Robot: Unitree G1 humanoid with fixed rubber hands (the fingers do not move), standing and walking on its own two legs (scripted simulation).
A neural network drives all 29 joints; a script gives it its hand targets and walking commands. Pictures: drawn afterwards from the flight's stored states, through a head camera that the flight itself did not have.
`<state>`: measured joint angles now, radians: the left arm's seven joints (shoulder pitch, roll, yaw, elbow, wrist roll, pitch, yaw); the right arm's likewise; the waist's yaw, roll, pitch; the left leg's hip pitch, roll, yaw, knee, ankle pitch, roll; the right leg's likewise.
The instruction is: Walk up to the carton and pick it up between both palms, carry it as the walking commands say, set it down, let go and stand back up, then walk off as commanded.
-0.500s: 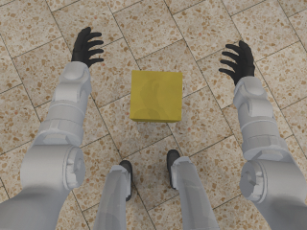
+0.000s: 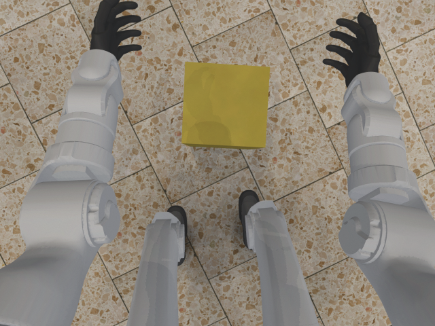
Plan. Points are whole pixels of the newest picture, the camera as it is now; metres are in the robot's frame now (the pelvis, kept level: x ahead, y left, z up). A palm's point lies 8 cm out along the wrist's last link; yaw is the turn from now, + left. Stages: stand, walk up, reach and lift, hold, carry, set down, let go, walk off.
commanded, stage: reach and lift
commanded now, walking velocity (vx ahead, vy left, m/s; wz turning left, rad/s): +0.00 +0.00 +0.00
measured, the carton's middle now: (223, 113) +0.49 -0.06 -0.48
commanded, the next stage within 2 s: none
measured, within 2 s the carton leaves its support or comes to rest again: neither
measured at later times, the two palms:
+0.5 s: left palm (141, 80) +0.55 +0.13 -0.28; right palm (320, 96) +0.48 -0.26 -0.28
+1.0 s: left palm (151, 100) +0.53 +0.14 -0.42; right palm (290, 110) +0.48 -0.24 -0.42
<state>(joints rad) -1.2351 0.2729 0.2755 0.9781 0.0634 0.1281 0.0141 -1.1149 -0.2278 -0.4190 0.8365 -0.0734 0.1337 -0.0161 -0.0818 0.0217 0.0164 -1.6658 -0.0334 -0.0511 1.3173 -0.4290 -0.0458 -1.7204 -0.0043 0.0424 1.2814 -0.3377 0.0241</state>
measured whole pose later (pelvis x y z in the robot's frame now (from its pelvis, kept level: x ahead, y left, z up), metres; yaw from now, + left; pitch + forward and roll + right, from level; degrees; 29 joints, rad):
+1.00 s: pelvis -0.03 +0.01 -0.23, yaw +0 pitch +35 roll +0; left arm -1.50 0.40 0.03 1.11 -0.22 0.06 0.10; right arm -1.39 -0.36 -0.21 1.06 0.17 0.04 -0.11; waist -0.09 0.01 0.45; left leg -2.18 -0.10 -0.06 2.22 -0.65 -0.07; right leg -2.24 0.01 0.05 2.16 -0.52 0.06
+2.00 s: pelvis -0.04 +0.01 -0.23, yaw +0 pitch +33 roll -1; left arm -1.58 0.29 0.03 1.16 -0.16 0.08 0.16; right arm -1.48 -0.30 -0.22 1.13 0.15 0.04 -0.13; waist -0.10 0.03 0.46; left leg -2.18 -0.10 -0.05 2.22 -0.62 -0.06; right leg -2.22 0.01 0.07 2.15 -0.51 0.07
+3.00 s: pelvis -0.04 +0.00 -0.20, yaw +1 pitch +39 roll +1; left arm -1.40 0.11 0.42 0.83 0.15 0.28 0.09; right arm -1.28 -0.14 -0.44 0.72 -0.13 0.34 -0.06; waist -0.09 0.06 0.21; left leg -2.15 -0.14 -0.07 2.06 -0.59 -0.09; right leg -2.21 0.07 0.09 2.01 -0.48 0.08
